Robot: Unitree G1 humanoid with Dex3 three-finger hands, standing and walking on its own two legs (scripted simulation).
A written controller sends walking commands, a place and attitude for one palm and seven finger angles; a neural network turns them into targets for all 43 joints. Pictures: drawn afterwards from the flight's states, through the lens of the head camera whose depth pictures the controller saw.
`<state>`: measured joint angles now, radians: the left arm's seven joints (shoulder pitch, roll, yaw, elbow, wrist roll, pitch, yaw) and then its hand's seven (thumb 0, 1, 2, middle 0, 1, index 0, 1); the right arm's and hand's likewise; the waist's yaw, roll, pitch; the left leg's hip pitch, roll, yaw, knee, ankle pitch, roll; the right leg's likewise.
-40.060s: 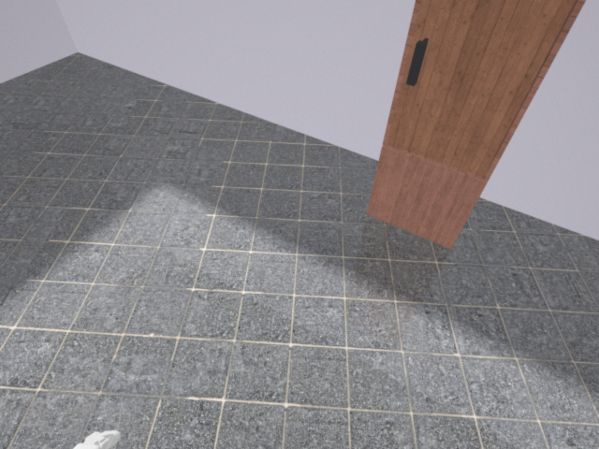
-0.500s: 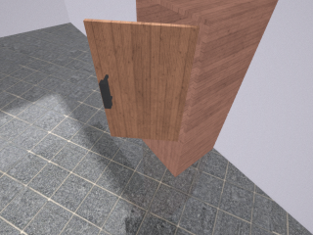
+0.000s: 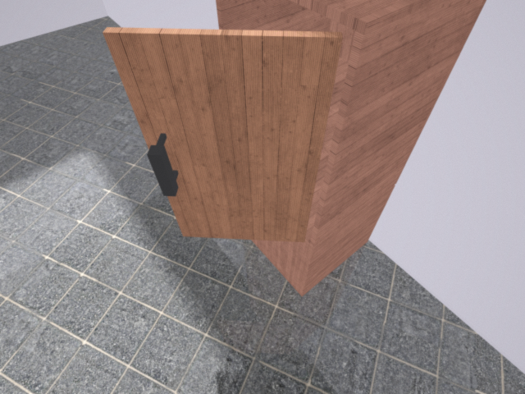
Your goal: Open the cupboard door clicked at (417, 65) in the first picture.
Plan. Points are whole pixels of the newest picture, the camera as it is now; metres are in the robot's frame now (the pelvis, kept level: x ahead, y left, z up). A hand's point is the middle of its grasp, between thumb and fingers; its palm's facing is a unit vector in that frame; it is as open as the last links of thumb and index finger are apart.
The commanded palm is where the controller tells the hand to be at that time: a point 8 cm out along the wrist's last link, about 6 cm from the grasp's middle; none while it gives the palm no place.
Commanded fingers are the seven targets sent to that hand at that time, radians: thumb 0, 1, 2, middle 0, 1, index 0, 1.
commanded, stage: come to a stop and stand still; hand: left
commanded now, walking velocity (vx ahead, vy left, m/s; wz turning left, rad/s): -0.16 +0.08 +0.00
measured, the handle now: (166, 164) +0.54 +0.23 +0.00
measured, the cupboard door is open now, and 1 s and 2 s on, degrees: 48 48 48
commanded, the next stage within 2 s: look again from close up in 1.14 s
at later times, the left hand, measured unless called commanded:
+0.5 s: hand out of the picture -0.01 +0.21 -0.17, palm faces +0.11 -0.98 -0.18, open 7.3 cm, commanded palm none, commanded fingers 0.00 0.90 0.90 -0.20 -0.30 -0.20 -0.30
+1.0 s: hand out of the picture +0.01 +0.17 -0.17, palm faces +0.02 -0.98 -0.21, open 7.3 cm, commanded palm none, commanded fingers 0.00 0.90 0.90 -0.20 -0.30 -0.20 -0.30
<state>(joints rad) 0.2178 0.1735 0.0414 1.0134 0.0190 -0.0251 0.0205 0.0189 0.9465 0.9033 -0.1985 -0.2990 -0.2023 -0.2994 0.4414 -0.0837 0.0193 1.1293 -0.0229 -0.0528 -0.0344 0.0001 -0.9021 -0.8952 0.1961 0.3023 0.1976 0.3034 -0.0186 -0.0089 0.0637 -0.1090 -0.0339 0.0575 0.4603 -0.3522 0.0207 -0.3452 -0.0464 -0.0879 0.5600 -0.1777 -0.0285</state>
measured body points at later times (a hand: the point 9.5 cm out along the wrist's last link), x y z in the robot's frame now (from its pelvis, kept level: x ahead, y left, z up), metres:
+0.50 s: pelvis -0.02 +0.03 +0.01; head -0.01 +0.05 +0.46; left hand -0.01 +0.26 -0.16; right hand +0.03 -0.20 -0.14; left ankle -0.01 +0.13 -0.73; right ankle -0.02 -0.09 -0.70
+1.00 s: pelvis +0.01 +0.00 +0.00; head +0.01 +0.00 +0.45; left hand +0.01 +0.22 -0.15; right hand +0.01 -0.22 -0.16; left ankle -0.01 +0.13 -0.73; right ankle -0.05 -0.09 -0.73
